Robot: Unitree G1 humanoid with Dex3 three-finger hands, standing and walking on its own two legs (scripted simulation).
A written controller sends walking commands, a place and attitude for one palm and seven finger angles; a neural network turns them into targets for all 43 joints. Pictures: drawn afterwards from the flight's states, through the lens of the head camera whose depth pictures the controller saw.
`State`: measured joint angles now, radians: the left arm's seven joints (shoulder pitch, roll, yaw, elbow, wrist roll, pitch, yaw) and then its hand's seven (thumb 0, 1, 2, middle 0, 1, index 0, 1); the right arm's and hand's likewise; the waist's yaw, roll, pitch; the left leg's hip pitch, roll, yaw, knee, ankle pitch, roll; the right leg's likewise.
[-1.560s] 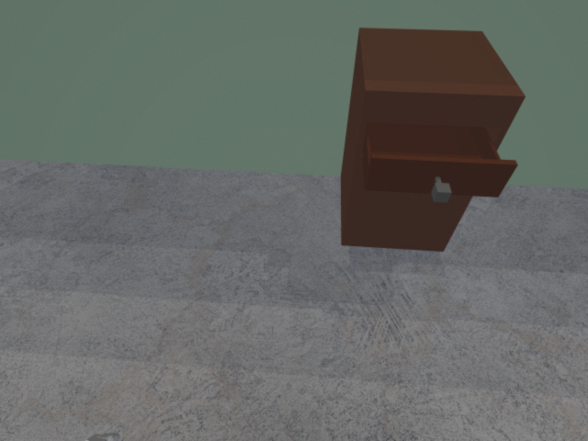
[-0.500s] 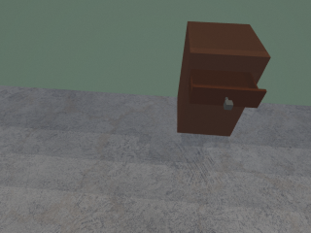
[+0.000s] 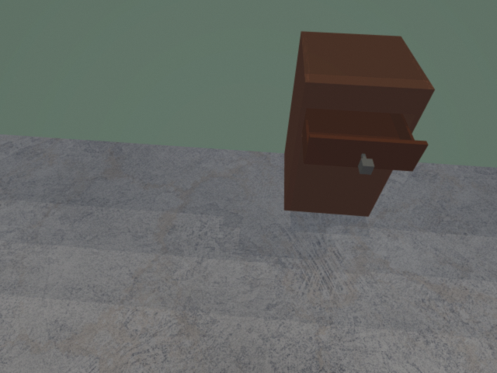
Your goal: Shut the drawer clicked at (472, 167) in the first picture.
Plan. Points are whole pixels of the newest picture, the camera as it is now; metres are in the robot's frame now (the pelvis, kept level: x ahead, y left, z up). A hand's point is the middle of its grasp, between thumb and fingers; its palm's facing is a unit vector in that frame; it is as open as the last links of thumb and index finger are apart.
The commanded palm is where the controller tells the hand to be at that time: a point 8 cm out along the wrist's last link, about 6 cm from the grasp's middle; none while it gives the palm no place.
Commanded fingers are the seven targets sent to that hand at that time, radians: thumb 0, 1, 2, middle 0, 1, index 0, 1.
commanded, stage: walk to a spot facing it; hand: left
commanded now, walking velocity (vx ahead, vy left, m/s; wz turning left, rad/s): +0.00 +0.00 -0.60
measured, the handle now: (365, 162) +0.81 -0.34 -0.22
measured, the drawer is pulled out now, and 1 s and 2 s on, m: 0.17 0.17 0.17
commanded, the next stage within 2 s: none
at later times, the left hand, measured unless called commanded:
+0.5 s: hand out of the picture +0.05 +0.17 -0.17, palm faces -0.13 -0.96 -0.25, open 7.4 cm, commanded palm none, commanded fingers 0.00 0.90 0.90 -0.20 -0.30 -0.20 -0.30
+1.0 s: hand out of the picture +0.15 +0.18 -0.17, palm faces -0.44 -0.87 -0.23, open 7.4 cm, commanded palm none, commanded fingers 0.00 0.90 0.90 -0.20 -0.30 -0.20 -0.30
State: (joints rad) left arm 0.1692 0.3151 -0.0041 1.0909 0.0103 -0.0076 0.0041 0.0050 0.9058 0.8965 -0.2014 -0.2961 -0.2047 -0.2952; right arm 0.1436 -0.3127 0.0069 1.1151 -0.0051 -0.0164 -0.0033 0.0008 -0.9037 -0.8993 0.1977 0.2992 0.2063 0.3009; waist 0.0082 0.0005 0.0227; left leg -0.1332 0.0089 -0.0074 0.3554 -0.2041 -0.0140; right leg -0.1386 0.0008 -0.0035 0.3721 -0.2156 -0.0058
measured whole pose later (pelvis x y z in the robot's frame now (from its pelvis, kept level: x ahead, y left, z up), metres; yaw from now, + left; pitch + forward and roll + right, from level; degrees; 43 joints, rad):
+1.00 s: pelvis -0.03 +0.03 -0.01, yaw -30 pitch +0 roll -1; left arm 0.21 0.28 0.10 0.89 0.02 0.08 -0.03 0.01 0.91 0.90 -0.20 -0.30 -0.20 -0.29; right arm 0.24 -0.19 -0.03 0.89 -0.02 -0.01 -0.03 0.00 -0.90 -0.90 0.20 0.30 0.21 0.30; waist 0.02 -0.04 0.06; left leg -0.17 0.07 0.13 0.47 -0.30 0.00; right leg -0.49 -0.02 0.00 1.00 -0.39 0.07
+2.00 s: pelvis +0.02 -0.10 -0.01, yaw -67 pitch +0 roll -1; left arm 0.13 0.20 0.07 0.95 0.03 0.05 -0.07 0.01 0.91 0.90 -0.19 -0.30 -0.20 -0.29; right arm 0.49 -0.15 -0.03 1.04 -0.03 -0.06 -0.02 0.00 -0.90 -0.90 0.20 0.30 0.21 0.30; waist -0.05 -0.02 0.09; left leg 0.07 0.11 0.33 0.37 -0.42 -0.05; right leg -0.60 -0.08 -0.12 0.80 -0.21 0.01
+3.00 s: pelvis +0.13 -0.50 -0.01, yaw -93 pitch +0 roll -1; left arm 0.17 0.21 0.10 0.97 0.03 0.03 -0.03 0.00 0.91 0.90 -0.19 -0.29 -0.20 -0.29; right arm 0.36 -0.18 -0.05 1.03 -0.02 -0.06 -0.03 -0.01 -0.93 -0.90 0.19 0.30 0.20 0.30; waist 0.00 -0.03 0.07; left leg -0.04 0.10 0.32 0.41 -0.35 -0.01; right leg -0.62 -0.08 -0.10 0.91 -0.17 0.03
